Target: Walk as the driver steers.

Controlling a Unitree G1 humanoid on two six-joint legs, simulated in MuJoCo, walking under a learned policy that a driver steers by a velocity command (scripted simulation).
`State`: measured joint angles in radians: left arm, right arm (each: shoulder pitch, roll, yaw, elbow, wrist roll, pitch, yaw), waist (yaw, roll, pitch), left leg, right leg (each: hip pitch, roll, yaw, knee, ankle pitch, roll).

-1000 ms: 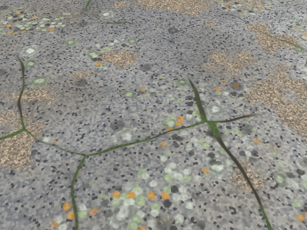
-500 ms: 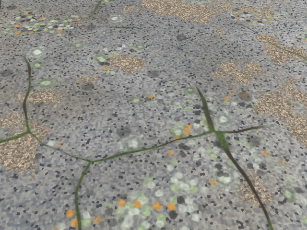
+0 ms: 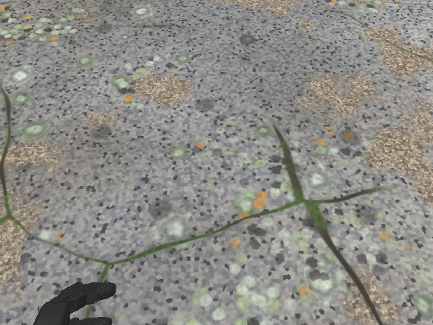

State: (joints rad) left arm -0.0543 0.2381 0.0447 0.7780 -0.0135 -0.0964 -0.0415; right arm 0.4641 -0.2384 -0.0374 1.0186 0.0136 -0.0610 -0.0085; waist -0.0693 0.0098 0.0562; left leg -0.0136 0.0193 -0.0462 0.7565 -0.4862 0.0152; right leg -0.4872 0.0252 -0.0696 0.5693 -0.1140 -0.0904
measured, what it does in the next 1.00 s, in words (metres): walks ahead, turning left: left foot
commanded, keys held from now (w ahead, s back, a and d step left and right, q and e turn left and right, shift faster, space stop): w+q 0.66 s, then w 0.34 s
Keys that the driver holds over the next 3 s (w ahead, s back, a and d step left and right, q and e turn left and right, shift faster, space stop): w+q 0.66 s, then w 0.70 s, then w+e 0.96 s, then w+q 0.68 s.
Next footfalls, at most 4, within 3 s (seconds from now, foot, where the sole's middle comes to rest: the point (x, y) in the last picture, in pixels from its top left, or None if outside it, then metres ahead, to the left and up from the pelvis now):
0.52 left None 0.42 0.17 -0.75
1.02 right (183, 224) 0.78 0.09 -0.75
1.54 left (87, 189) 0.94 0.43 -0.75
2.06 right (147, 121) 1.27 0.23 -0.75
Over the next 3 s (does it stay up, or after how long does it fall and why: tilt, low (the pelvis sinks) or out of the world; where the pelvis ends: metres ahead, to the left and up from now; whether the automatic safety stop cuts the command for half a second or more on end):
stays up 1.62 0.34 0.03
